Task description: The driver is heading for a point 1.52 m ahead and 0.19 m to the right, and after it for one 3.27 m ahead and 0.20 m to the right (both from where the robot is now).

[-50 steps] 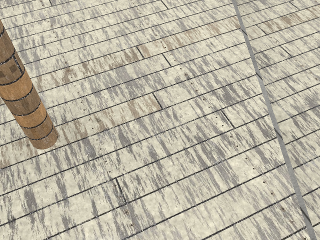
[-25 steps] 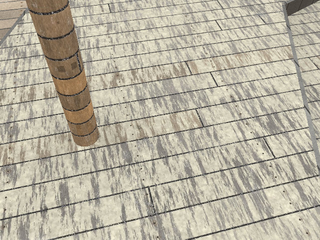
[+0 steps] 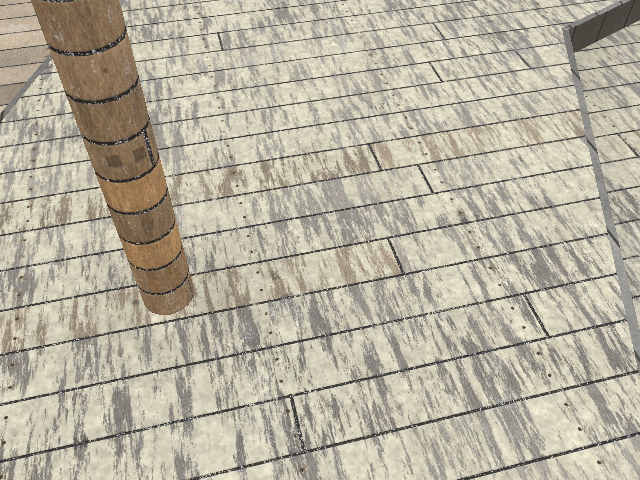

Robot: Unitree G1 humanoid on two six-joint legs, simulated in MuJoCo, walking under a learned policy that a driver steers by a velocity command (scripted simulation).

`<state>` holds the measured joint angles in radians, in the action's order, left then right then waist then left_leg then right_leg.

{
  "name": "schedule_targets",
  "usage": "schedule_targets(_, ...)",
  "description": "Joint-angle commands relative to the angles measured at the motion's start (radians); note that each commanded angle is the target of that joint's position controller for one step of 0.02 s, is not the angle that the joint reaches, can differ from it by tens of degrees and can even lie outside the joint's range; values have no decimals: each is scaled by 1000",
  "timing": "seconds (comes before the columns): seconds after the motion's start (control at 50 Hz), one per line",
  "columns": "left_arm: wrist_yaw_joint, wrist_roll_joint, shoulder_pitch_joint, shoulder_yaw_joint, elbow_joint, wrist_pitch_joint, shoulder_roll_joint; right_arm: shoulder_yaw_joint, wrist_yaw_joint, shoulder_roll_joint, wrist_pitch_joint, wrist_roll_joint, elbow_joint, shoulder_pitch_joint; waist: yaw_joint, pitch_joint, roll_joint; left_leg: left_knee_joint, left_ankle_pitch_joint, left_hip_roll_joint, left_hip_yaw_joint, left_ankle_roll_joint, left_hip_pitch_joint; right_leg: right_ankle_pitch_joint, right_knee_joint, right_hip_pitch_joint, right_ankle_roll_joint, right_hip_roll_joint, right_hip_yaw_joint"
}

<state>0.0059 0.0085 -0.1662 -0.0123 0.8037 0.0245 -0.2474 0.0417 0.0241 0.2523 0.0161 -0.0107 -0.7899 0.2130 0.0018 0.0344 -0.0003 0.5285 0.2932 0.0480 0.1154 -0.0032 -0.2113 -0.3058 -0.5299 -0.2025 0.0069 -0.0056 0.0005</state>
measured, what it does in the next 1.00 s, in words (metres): walks ahead: right foot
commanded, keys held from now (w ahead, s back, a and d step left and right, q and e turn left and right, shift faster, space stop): no key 0.20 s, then w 0.32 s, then no key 0.48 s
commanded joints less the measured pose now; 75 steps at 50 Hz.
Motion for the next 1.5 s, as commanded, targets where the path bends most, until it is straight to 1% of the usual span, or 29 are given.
schedule_targets(0.02, 1, -1, 12, -27, -46, 14, -117, 27, 8, 110, -11, 1, 43, -5, -4, -50, 6, -64, -256, -64, 57, 18, 28, 192, 89, 0, 27, 65, -65)
schedule_targets(0.2, 1, -1, -6, -21, 11, 15, -116, 29, 17, 105, -6, 2, -21, 3, -3, -33, -2, -75, -255, -63, 49, 6, 49, 171, 115, -9, 31, 58, -67)
schedule_targets(0.24, 5, -5, -30, -25, 34, 10, -128, 28, 19, 94, -4, 8, -48, 23, -6, -36, -30, -49, -34, -20, 2, 11, 29, -86, 149, -12, 51, 49, -77)
schedule_targets(0.26, 8, -13, -41, -35, 39, 6, -157, 30, 19, 94, -7, 14, -51, 21, -14, -2, -70, 5, 128, 12, -39, 17, -41, -279, 185, -18, 85, 72, -130)
schedule_targets(0.3, 18, -24, -102, -48, 55, 8, -206, 27, 13, 80, -36, 27, -18, -36, -37, 85, -167, 163, 190, 7, -107, 19, -225, -554, 338, -4, 200, 261, -400)
schedule_targets(0.34, 26, -18, -124, -59, 59, 24, -225, 30, 0, 92, -71, 39, 4, -92, -53, 146, -155, 295, 201, -70, -69, 34, -339, -494, 396, -4, 261, 361, -532)
schedule_targets(0.4, 19, -35, -92, -62, 40, 34, -214, 29, -24, 91, -100, 41, -1, -82, -37, 92, -118, 199, 203, -112, -82, 55, -318, -280, 384, 68, 213, 315, -402)
schedule_targets(0.48, 7, -41, -60, -56, 34, 20, -191, 44, -33, 85, -105, 33, -111, 127, 66, -17, -79, -51, -107, -1, -204, 28, 190, -102, 228, -152, 140, 158, -150)
schedule_targets(0.5, 3, -33, -46, -39, 28, 26, -142, 55, -26, 110, -101, 39, -128, 208, 105, -37, -33, -89, -59, -56, -117, 50, 295, -64, 89, -227, 101, 117, -96)
schedule_targets(0.52, -6, -7, -24, -12, -4, 37, -57, 71, -13, 191, -100, 36, -134, 317, 134, -86, 208, -228, 47, -286, 222, 134, 392, -127, -284, -356, 25, 25, 17)
schedule_targets(0.54, 1, -37, -23, -23, -44, 56, -83, 79, -29, 262, -109, 16, -133, 328, 111, -62, 323, -357, 145, -441, 586, 291, 383, -289, -499, -533, 15, -55, -28)
schedule_targets(0.56, 4, -54, -33, -41, -31, 66, -158, 59, -33, 197, -120, 13, -106, 224, 66, 19, 159, -343, 106, -443, 529, 299, 320, -259, -617, -595, 31, 23, -91)
schedule_targets(0.58, -1, -54, -45, -47, -16, 69, -172, 42, -33, 145, -126, 13, -85, 156, 37, 48, 115, -322, -58, -396, 391, 258, 286, -164, -632, -593, 45, 56, -95)
schedule_targets(0.62, -3, -22, -60, -53, 5, 60, -157, 27, -34, 123, -117, 13, -64, 90, 7, 30, 67, -317, -404, -320, 186, 198, 249, -50, -567, -533, 34, 98, -64)
schedule_targets(0.72, -16, -14, 24, -26, -19, 38, -61, 19, -3, 133, -83, 2, -95, 102, 9, -12, 89, -283, -783, -214, -65, 172, 140, 125, -251, -330, -32, 64, 24)
schedule_targets(0.78, -13, -10, 94, -22, -36, 28, -72, 23, 3, 167, -74, 3, -111, 119, 31, -42, 100, -262, -788, -235, -60, 174, 118, 216, -107, -216, -31, 25, 40)
schedule_targets(0.88, -5, 8, 11, -52, 2, 31, -150, 21, 2, 150, -66, 25, -131, 83, -47, -76, 70, -94, -710, -201, -43, 112, 133, 417, 122, -3, 57, 1, 20)
schedule_targets(0.9, 4, 14, -42, -68, 11, 32, -208, 16, 1, 138, -72, 3, -131, 112, -53, -141, 6, 12, -547, -147, -75, 66, 72, 763, 83, 148, 93, 98, -73)
schedule_targets(0.92, 7, 25, -70, -67, 22, 24, -225, -8, -4, 54, -74, -17, -152, 250, 5, -268, -142, 178, -151, -80, -94, 6, -78, 991, 9, 374, 237, 266, -241)
schedule_targets(0.94, 1, 19, -95, -44, 35, 14, -130, -10, -1, 59, -59, -6, -162, 219, -42, -307, -174, 316, 298, -41, -70, -34, -108, 875, 96, 328, 328, 356, -375)
schedule_targets(0.98, -8, 1, 23, -30, 30, 18, -110, 9, 13, 109, -19, 27, -133, 111, -16, -151, -117, 440, 393, -76, -39, -54, -192, 397, 204, 139, 271, 312, -362)
schedule_targets(1.02, -7, 9, 124, -32, 13, 24, -126, 16, 32, 110, 12, 14, -132, 90, 17, -69, -106, 382, 291, -110, -37, -67, -165, 160, 277, -22, 217, 266, -302)
schedule_targets(1.08, 2, 17, 168, -32, 20, 12, -120, 9, 38, 77, 12, 9, -152, 111, 39, -75, -130, 190, 163, -103, -74, -63, -23, 69, 296, -128, 187, 201, -207)
schedule_targets(1.16, 8, -4, 123, -21, 59, 5, -95, 11, 18, 91, 5, -16, -167, 97, 43, -78, -68, -83, -127, -105, -84, -10, 127, -162, 259, -193, 97, 132, -133)
schedule_targets(1.2, 6, 8, 102, -22, 62, -1, -86, 22, 19, 163, -2, -3, -162, 37, -24, 6, 86, -139, 111, -137, -32, 47, -80, -123, 206, -103, 28, 44, -36)
schedule_targets(1.24, 9, 11, 100, -24, 77, 0, -95, 8, 15, 105, -28, -5, -160, -4, -25, 2, 97, -181, 120, -130, -37, 26, -139, 38, 125, 6, 25, 36, -28)
schedule_targets(1.38, 6, -6, 85, -26, 119, -1, -101, -5, 15, 82, -42, -1, -191, 42, 3, -57, 22, -111, -193, -110, -63, 8, -15, 307, 65, 25, 47, 34, -11)
schedule_targets(1.44, -2, -14, 69, -29, 143, -6, -92, 7, 22, 130, -25, 13, -201, 72, 11, -24, 69, -156, 210, -125, -20, 69, -30, -102, -7, -51, 47, -31, 54)
schedule_targets(1.5, -17, -27, 118, -28, 120, 28, -81, 24, 23, 180, -44, 30, -199, 118, 31, 107, 154, -293, 461, -304, 233, 187, -12, -149, -160, -258, 58, -35, 76)
Velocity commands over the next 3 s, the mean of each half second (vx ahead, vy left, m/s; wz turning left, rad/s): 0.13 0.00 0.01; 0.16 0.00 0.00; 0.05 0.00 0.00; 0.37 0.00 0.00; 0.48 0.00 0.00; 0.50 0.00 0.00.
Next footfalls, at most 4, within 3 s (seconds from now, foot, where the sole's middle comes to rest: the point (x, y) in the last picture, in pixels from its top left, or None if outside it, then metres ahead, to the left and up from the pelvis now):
0.88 right None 0.31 -0.07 -0.77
1.16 left None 0.24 0.17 -0.77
2.06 left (262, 410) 0.66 0.16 -0.77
2.62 right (376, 304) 0.95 -0.11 -0.77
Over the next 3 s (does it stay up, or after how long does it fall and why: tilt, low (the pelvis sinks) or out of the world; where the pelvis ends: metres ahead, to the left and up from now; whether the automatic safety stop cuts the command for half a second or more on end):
stays up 0.98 -0.02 0.01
